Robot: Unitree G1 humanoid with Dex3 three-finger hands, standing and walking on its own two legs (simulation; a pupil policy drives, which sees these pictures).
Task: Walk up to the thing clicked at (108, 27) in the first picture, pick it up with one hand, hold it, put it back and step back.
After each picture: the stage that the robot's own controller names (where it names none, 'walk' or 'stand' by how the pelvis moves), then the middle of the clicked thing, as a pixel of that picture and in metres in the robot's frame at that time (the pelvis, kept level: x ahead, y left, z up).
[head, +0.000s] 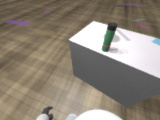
stand; (108, 38) +0.67 -0.11 +0.11
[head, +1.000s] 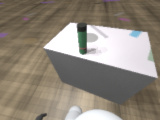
walk; (82, 40) +0.57 +0.12 +0.14
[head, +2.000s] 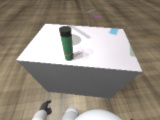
stand; (67, 45) +0.47 +0.20 +0.14
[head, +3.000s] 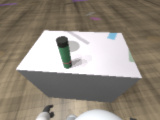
stand; (65, 54) +0.43 +0.21 +0.11
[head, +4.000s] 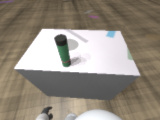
stand; (64, 53) +0.43 +0.21 +0.11
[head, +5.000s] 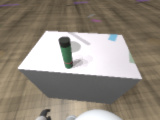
stand; (67, 54) +0.43 +0.20 +0.11
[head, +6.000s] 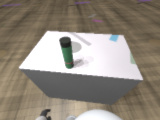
stand; (67, 54) +0.43 +0.19 +0.11
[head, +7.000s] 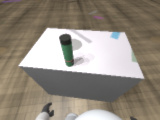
rise first; (67, 52) +0.44 +0.19 +0.12
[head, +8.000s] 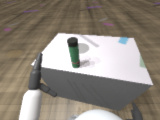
rise first; (74, 54) +0.45 +0.18 +0.12
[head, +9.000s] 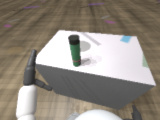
go down; (75, 52) +0.45 +0.17 +0.13
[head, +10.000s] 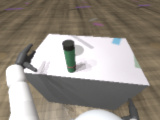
go down; (70, 58) +0.41 +0.16 +0.13
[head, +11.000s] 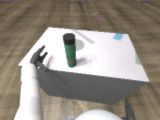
close in; (70, 52) +0.44 +0.16 +0.13
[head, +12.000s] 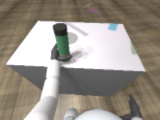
close; (63, 45) +0.45 +0.18 +0.16
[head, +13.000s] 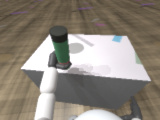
lift; (62, 52) +0.33 +0.17 +0.25
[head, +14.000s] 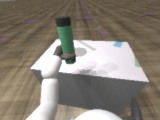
lift; (67, 43) +0.36 +0.16 +0.31
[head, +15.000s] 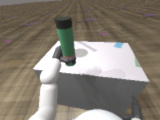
hold; (67, 44) +0.33 +0.15 +0.32
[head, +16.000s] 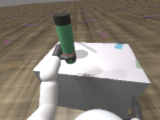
hold; (67, 42) +0.33 +0.15 +0.34
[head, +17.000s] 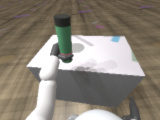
crouch; (65, 42) +0.37 +0.16 +0.29
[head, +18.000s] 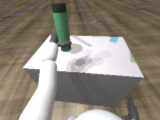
lower; (62, 30) +0.45 +0.18 +0.32
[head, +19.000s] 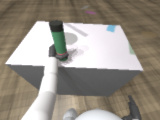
lower; (60, 43) +0.46 +0.20 +0.17
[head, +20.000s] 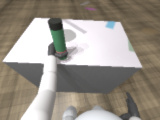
lower; (59, 42) +0.47 +0.19 +0.17
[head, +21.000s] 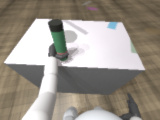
lower; (60, 43) +0.46 +0.19 +0.17
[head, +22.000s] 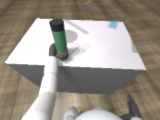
lower; (60, 43) +0.47 +0.19 +0.17
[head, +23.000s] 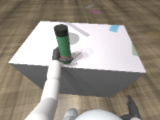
open; (64, 47) +0.44 +0.17 +0.16
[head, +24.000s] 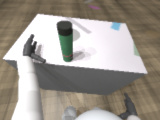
rise; (66, 45) +0.44 +0.16 +0.16
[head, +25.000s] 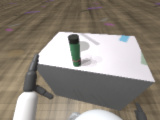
sink last; (75, 52) +0.45 +0.17 +0.15
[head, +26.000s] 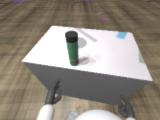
stand; (73, 51) +0.43 +0.16 +0.15
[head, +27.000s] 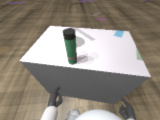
stand; (71, 49) +0.44 +0.16 +0.16
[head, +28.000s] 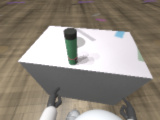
stand; (71, 49) +0.43 +0.16 +0.17
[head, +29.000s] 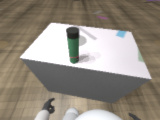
stand; (73, 48) +0.44 +0.16 +0.16
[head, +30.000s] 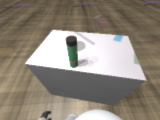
walk; (72, 53) +0.45 +0.16 +0.12
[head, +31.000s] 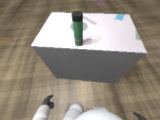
walk; (78, 31) +0.60 +0.15 +0.13
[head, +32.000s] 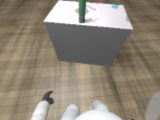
walk; (82, 9) +0.95 +0.15 +0.14
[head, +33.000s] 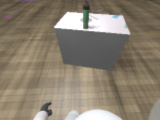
stand; (85, 18) +1.04 +0.14 +0.13
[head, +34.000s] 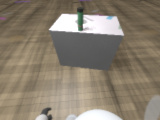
stand; (80, 20) +1.03 +0.18 +0.11
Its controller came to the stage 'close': yes
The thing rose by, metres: 0.22
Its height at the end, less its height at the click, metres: +0.00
